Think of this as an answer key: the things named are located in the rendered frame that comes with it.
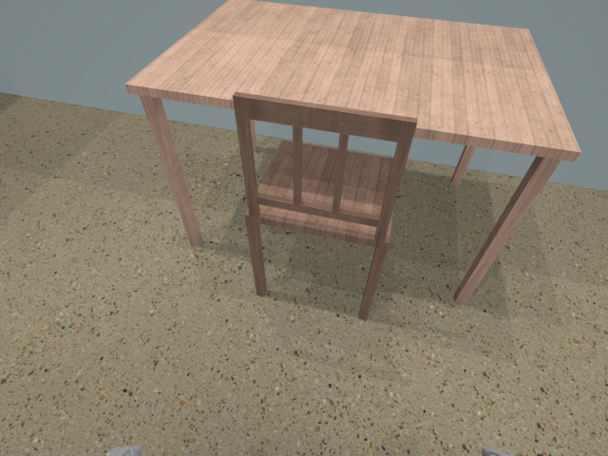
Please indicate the chair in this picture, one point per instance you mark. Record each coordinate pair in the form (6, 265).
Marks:
(322, 191)

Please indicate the table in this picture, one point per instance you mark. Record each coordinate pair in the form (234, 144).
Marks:
(477, 85)

